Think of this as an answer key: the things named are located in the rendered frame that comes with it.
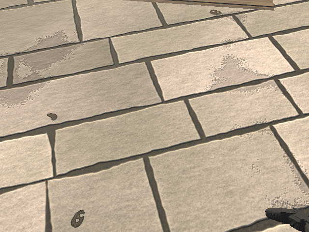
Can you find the robot right hand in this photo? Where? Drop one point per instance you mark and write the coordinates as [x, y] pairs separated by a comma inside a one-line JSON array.
[[296, 218]]

